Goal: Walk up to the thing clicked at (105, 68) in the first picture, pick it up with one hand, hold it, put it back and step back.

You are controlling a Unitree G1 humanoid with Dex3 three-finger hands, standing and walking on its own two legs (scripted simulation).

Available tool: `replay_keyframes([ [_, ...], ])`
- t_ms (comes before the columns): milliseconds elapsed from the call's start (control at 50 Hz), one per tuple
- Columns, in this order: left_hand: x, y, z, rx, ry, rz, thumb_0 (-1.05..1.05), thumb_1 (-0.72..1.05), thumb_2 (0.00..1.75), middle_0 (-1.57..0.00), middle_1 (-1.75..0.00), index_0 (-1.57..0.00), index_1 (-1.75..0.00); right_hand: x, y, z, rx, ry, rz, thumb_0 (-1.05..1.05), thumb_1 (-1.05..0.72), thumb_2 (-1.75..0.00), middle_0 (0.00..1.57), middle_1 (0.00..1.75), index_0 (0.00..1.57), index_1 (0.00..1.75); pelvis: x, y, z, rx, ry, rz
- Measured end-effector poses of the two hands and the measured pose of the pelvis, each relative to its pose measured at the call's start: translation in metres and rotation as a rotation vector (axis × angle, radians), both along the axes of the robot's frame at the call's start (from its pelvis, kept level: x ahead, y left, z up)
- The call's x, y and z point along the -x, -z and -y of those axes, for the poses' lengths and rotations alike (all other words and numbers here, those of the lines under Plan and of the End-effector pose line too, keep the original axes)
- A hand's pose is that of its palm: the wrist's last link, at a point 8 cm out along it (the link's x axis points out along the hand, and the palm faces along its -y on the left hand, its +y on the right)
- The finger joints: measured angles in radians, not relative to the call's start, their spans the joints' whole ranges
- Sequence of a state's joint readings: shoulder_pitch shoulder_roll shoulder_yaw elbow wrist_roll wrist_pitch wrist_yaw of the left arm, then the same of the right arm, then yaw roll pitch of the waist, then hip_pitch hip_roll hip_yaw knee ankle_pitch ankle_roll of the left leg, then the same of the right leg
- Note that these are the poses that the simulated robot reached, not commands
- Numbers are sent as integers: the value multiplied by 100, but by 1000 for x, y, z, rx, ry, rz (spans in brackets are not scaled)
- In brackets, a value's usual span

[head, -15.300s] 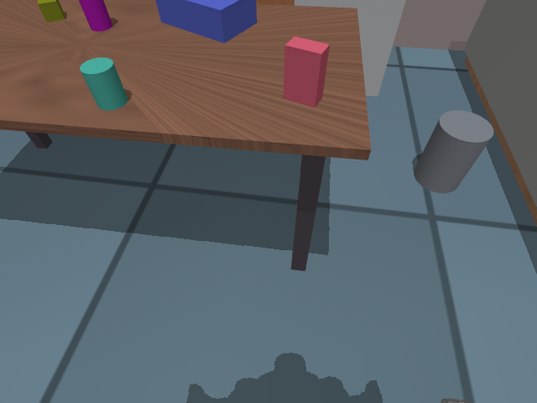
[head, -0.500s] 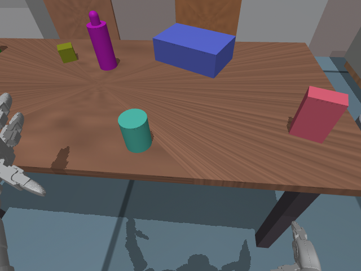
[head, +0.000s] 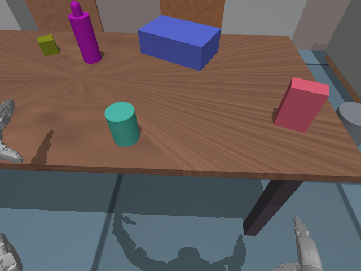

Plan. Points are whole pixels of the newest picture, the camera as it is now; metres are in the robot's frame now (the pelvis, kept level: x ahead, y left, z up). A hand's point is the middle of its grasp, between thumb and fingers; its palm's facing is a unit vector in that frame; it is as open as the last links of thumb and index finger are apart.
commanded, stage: go down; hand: left
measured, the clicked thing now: (123, 124) +0.47 +0.16 +0.04
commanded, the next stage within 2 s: approach in 1.56 s
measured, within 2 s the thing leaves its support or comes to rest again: neither
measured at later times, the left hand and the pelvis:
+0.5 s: hand (7, 117) +0.37 +0.35 +0.17, palm faces +0.09 -1.00 +0.00, open 17.6 cm; pelvis +0.02 +0.01 +0.00, yaw +0 degrees
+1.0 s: hand (9, 110) +0.39 +0.36 +0.17, palm faces +0.10 -0.99 +0.00, open 17.7 cm; pelvis +0.01 +0.01 +0.00, yaw +0 degrees
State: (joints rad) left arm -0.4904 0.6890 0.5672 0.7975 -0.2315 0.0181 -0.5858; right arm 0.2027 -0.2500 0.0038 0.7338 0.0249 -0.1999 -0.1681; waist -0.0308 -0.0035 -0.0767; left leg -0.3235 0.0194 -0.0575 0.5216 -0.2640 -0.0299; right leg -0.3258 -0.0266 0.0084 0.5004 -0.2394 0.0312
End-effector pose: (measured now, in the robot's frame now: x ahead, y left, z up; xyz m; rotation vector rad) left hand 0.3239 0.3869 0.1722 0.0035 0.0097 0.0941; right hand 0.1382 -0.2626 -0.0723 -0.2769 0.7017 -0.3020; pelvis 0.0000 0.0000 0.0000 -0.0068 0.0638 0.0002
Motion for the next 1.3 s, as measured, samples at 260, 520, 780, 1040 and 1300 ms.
replay_keyframes([
  [260,-14,1,-10,0,5,-24,-1,-53,5,-5,-2,-5,-3,-12,5,-16,-16,1,5,-1,54,-5,6,5,5,5,-8,0,-6,6,3,-32],
  [520,-24,0,-18,5,-1,-20,-1,-56,5,-5,-3,-5,-4,-19,9,-20,-14,-6,-24,-1,53,-5,6,6,5,5,-16,1,-8,10,1,-50],
  [780,-34,0,-20,9,-5,-26,-1,-58,4,-5,-4,-5,-4,-21,8,-19,-12,-19,-17,-1,52,-5,6,6,6,5,-16,2,-6,11,-1,-68],
  [1040,-45,1,-24,8,-4,-28,-1,-60,5,-4,-4,-5,-5,-21,6,-16,11,-18,-21,-1,52,-5,6,6,5,5,-14,5,-6,13,-3,-89],
  [1300,-48,-3,-19,-3,11,-12,-1,-59,5,-4,-5,-5,-5,-19,9,-24,-19,-19,-18,-1,52,-5,6,6,5,5,-19,6,-10,16,6,-93],
])
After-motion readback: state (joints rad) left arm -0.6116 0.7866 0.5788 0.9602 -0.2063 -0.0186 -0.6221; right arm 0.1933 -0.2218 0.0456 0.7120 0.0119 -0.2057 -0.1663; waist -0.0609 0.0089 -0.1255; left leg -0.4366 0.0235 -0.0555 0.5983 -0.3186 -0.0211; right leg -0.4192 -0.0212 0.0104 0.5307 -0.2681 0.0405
